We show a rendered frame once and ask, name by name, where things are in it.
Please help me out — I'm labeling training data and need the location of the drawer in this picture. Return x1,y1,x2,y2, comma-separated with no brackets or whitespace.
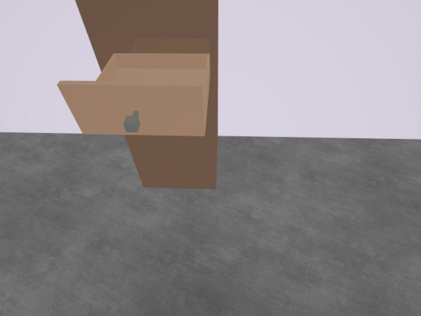
57,53,210,136

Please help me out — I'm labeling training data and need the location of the cabinet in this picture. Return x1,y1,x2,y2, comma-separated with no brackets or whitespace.
75,0,218,190

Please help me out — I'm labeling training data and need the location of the handle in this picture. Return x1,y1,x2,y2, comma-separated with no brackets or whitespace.
123,111,140,132

